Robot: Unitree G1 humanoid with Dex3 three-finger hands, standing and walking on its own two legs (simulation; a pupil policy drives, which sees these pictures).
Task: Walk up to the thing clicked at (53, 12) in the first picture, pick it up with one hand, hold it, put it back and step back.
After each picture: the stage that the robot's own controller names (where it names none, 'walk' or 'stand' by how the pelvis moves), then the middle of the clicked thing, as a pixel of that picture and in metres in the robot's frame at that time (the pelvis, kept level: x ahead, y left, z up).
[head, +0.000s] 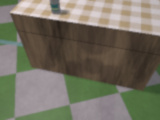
stand; (55, 4) +1.04 +0.22 -0.08
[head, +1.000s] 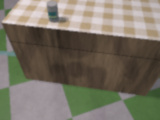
walk; (52, 11) +0.92 +0.20 -0.06
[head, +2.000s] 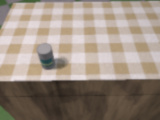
walk; (46, 57) +0.53 +0.18 -0.07
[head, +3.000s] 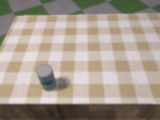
stand; (46, 78) +0.43 +0.20 -0.08
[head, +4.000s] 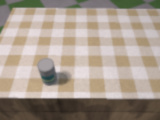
stand; (47, 72) +0.44 +0.18 -0.08
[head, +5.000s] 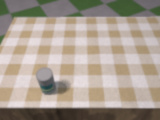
stand; (46, 81) +0.41 +0.18 -0.08
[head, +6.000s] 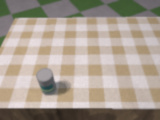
stand; (47, 82) +0.41 +0.19 -0.09
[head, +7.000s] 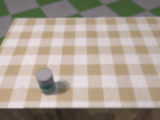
stand; (46, 82) +0.42 +0.19 -0.09
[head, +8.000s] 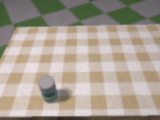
rise first; (48, 89) +0.39 +0.19 -0.08
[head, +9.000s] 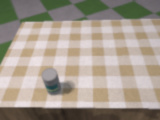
go down; (51, 82) +0.42 +0.19 -0.08
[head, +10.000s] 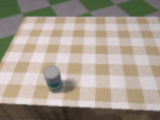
go down; (53, 79) +0.42 +0.18 -0.08
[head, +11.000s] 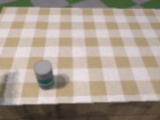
go down; (44, 75) +0.42 +0.16 -0.04
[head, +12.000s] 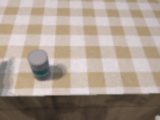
close in; (40, 66) +0.42 +0.17 -0.03
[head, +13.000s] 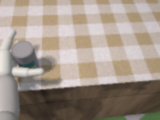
close; (26, 59) +0.43 +0.18 +0.00
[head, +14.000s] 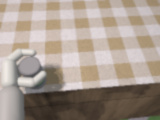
lift; (33, 73) +0.38 +0.17 -0.01
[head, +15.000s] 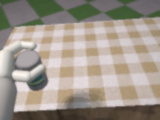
lift; (33, 71) +0.33 +0.17 +0.14
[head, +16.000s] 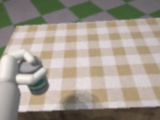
hold; (35, 76) +0.33 +0.17 +0.10
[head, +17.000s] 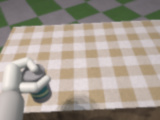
hold; (38, 84) +0.32 +0.17 +0.08
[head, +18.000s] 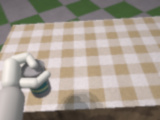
crouch; (37, 79) +0.33 +0.17 +0.09
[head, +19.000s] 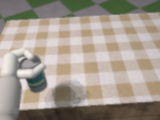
crouch; (34, 74) +0.37 +0.18 +0.05
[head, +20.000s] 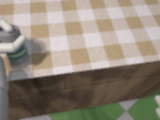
lower; (14, 45) +0.47 +0.18 +0.03
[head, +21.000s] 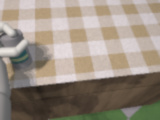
lower; (17, 49) +0.46 +0.19 +0.02
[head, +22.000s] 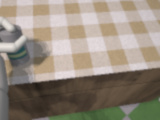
lower; (15, 45) +0.47 +0.19 +0.03
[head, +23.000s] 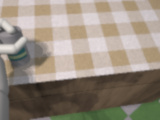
lower; (15, 46) +0.46 +0.19 +0.03
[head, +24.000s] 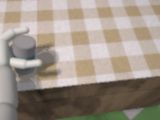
open; (24, 55) +0.43 +0.17 +0.02
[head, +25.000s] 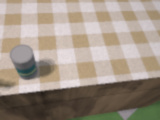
sink last; (25, 63) +0.41 +0.17 -0.01
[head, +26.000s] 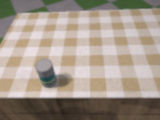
stand; (46, 73) +0.43 +0.19 -0.03
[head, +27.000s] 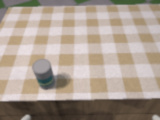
stand; (44, 74) +0.41 +0.18 -0.02
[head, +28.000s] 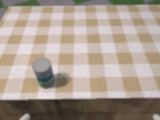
stand; (44, 73) +0.41 +0.18 -0.02
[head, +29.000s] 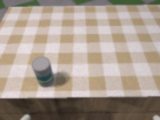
stand; (43, 72) +0.42 +0.18 -0.02
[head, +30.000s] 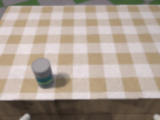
stand; (43, 74) +0.41 +0.18 -0.02
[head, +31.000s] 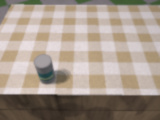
stand; (45, 69) +0.43 +0.18 -0.03
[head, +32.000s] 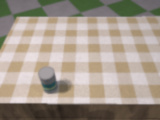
walk; (48, 80) +0.42 +0.18 -0.08
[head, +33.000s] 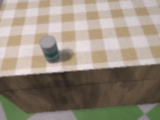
walk; (50, 50) +0.51 +0.17 -0.07
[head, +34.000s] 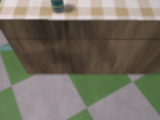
walk; (57, 0) +0.79 +0.17 -0.05
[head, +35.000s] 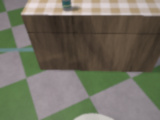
stand; (66, 1) +1.07 +0.17 -0.06
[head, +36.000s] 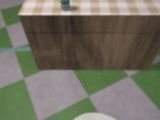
stand; (65, 1) +1.05 +0.16 -0.08
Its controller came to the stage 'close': yes
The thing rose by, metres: 0.19
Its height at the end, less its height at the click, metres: +0.00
